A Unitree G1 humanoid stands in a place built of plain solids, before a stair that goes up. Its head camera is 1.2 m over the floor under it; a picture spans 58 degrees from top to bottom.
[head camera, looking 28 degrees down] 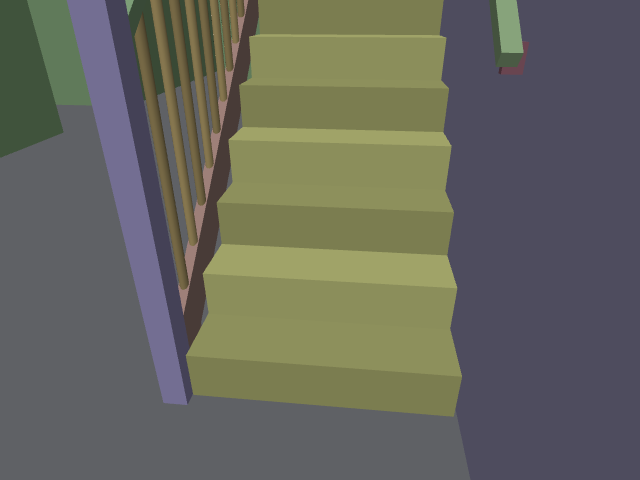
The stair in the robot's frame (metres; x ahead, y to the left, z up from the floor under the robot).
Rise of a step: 0.18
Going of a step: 0.22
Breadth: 0.90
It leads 6 degrees to the right of straight ahead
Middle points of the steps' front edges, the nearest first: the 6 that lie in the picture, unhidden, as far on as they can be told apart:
1.05 0.00 0.18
1.27 -0.02 0.36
1.50 -0.05 0.55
1.72 -0.07 0.73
1.94 -0.09 0.91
2.17 -0.12 1.09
